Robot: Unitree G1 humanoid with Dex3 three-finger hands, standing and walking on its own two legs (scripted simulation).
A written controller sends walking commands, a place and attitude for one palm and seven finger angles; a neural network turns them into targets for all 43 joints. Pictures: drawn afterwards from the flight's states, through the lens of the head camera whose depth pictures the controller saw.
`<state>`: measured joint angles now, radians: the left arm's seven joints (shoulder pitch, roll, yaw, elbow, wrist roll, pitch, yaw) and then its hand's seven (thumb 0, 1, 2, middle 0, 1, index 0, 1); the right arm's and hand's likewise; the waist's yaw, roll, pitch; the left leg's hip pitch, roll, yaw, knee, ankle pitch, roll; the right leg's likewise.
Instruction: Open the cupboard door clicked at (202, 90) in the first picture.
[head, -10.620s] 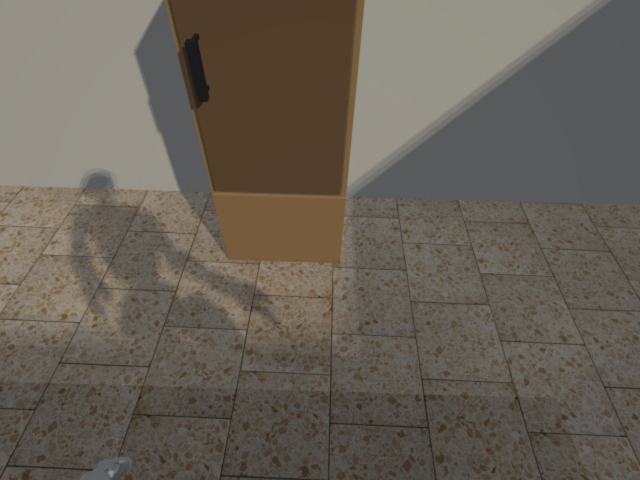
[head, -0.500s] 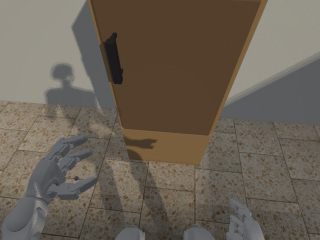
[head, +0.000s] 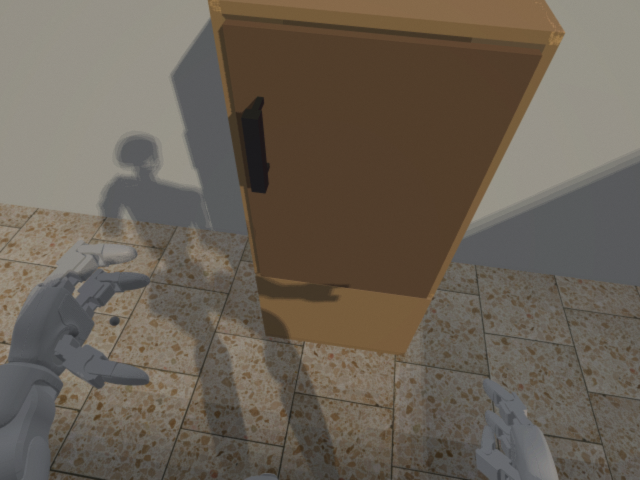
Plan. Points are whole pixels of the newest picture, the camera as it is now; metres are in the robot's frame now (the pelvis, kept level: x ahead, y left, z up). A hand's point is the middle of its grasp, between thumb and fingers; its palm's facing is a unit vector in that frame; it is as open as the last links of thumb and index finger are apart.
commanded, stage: raise the hand with hooked fingers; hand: left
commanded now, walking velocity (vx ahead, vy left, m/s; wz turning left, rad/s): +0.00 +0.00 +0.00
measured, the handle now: (259, 146) +0.58 +0.14 +0.09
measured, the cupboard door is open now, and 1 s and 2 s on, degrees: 0 0 0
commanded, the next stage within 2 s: move the hooked fingers beside the handle in 0.82 s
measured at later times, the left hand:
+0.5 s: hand (114, 281) +0.30 +0.26 +0.10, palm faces -0.07 -1.00 -0.02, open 14.0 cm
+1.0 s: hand (111, 286) +0.29 +0.26 +0.10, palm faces -0.03 -1.00 -0.01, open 14.0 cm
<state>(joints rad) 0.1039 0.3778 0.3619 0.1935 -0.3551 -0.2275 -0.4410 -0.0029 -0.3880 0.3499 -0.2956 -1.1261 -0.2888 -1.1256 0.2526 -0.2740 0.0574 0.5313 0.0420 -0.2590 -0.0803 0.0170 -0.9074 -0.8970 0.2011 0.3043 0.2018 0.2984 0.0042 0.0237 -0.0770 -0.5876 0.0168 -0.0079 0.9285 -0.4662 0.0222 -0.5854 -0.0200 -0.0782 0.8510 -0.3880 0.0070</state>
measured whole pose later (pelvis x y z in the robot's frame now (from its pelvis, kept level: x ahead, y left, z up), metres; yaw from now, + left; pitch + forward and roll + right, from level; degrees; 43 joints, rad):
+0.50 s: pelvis +0.01 -0.01 +0.01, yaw -1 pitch +6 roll -2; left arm -0.07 0.44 0.44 0.41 -0.37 -0.17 -0.58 -0.01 -0.50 0.30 -0.30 -1.20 -0.29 -1.20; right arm 0.30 -0.30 0.05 0.56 0.04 -0.21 -0.09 0.02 -0.91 -0.90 0.20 0.30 0.20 0.30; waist -0.01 0.03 -0.06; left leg -0.50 0.02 0.02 0.81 -0.42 0.02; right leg -0.52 -0.01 -0.06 0.75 -0.34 0.00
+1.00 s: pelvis +0.00 -0.01 +0.01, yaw -1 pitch +6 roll -1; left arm -0.12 0.43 0.44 0.47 -0.35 -0.20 -0.57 -0.01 -0.50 0.30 -0.30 -1.20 -0.30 -1.20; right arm 0.28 -0.29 0.07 0.56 0.05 -0.21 -0.10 0.02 -0.91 -0.90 0.20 0.30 0.20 0.30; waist 0.00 0.03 -0.04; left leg -0.51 0.02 0.00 0.82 -0.41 0.01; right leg -0.52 -0.01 -0.07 0.76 -0.34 0.00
